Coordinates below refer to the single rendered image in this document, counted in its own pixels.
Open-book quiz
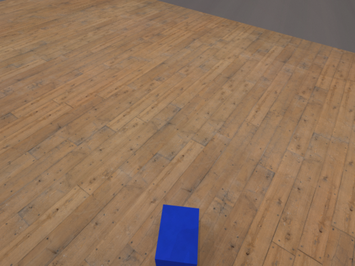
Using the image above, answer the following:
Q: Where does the carton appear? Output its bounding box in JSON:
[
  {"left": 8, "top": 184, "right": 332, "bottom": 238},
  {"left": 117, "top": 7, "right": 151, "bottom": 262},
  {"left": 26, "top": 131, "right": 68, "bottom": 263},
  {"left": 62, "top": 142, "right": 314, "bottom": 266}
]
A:
[{"left": 155, "top": 204, "right": 199, "bottom": 266}]

